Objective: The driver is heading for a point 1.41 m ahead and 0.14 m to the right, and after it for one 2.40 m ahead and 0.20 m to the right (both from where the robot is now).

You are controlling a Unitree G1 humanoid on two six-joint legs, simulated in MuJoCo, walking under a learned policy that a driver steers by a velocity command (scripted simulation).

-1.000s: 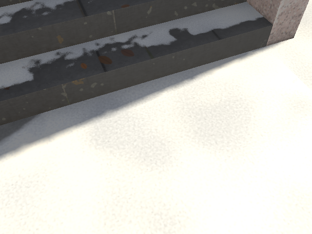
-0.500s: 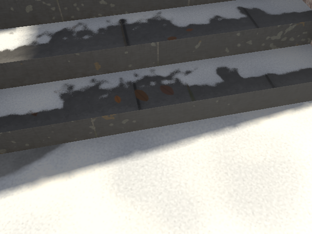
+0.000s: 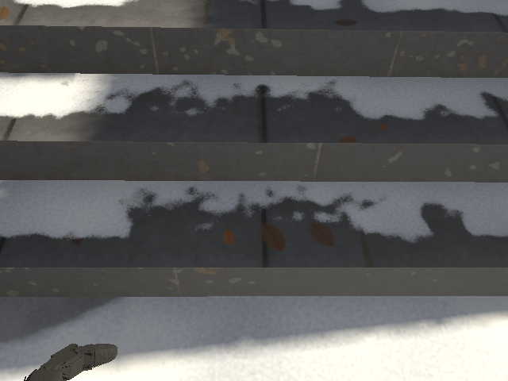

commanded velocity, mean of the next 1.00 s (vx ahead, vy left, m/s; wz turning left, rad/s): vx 0.50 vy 0.00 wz -0.14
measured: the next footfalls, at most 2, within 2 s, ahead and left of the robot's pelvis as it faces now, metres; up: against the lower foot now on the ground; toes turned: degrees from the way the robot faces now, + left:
right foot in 0.02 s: +0.18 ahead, -0.13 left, +0.00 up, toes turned +4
left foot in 0.50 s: +0.39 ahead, +0.16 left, +0.00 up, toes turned +3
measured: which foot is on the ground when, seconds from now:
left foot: down 0.00-0.04, up 0.06-0.48, down 0.50-0.94, up 0.96-1.00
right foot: up 0.00-0.00, down 0.02-0.50, up 0.52-0.94, down 0.96-1.00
